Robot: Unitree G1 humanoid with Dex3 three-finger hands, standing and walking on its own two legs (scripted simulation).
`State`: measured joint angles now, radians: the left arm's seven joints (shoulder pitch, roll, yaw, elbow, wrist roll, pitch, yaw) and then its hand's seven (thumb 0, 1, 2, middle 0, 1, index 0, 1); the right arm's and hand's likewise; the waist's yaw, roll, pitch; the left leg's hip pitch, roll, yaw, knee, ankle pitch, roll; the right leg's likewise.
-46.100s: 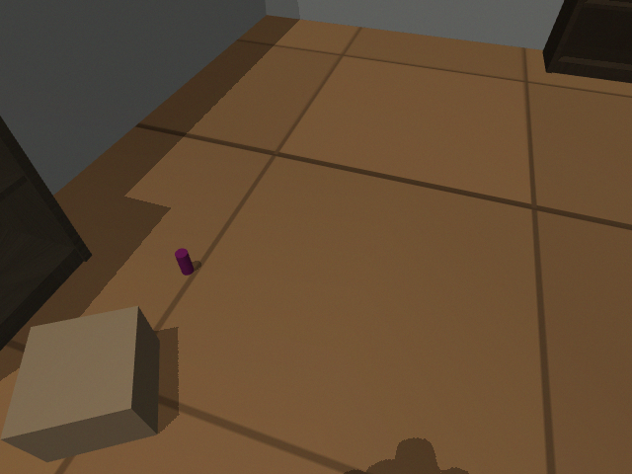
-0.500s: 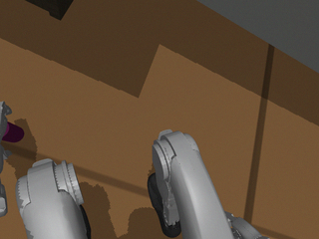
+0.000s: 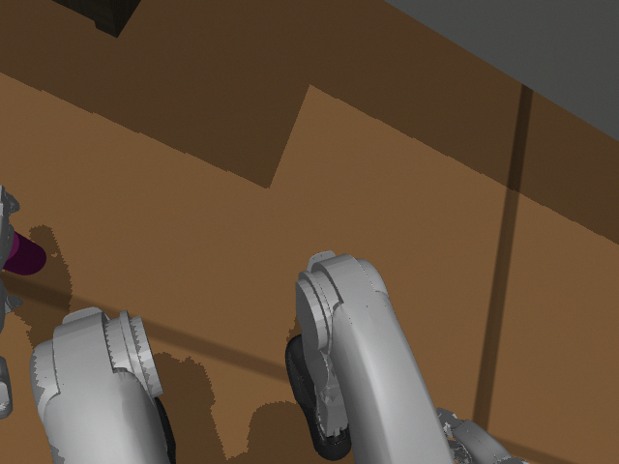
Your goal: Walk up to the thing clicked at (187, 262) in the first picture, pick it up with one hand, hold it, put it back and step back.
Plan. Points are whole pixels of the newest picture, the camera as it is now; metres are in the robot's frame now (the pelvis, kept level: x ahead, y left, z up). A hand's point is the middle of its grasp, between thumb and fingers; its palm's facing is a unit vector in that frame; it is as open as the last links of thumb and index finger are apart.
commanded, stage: withdraw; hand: left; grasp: from above
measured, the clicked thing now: (13, 252) +0.42 +0.29 -0.24
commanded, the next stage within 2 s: home in 0.88 s
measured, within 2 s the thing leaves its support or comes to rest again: neither
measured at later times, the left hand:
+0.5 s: hand out of the picture +0.38 +0.33 -0.02, palm faces -0.46 -0.09 -0.88, open 14.2 cm
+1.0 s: hand out of the picture +0.40 +0.29 -0.12, palm faces -0.40 -0.08 -0.91, open 13.8 cm
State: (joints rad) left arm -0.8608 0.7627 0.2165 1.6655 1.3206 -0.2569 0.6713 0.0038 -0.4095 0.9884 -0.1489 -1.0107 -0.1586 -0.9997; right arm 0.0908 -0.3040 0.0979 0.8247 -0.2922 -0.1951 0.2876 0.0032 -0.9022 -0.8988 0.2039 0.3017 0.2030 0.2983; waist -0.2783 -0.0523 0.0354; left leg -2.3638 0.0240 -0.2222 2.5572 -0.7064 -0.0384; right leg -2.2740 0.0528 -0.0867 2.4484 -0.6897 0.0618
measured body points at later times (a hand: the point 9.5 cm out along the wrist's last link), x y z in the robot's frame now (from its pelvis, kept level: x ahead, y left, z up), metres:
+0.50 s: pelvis -0.01 -0.01 +0.10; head +0.18 +0.04 +0.50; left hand +0.40 +0.33 +0.03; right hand +0.13 -0.27 -0.03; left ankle +0.07 +0.14 -0.26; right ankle +0.10 -0.13 -0.26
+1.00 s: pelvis -0.02 +0.00 +0.04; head +0.19 +0.08 +0.43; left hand +0.42 +0.30 -0.07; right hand +0.06 -0.27 -0.06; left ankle +0.07 +0.14 -0.26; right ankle +0.10 -0.13 -0.26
